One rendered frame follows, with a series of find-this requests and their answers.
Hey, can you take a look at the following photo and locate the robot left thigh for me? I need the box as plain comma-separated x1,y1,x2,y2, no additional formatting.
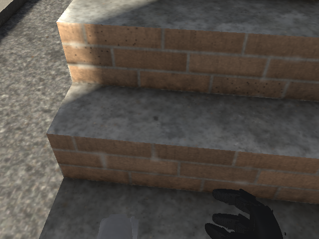
97,214,139,239

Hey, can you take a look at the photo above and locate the robot right hand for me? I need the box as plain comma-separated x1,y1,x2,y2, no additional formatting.
204,188,286,239

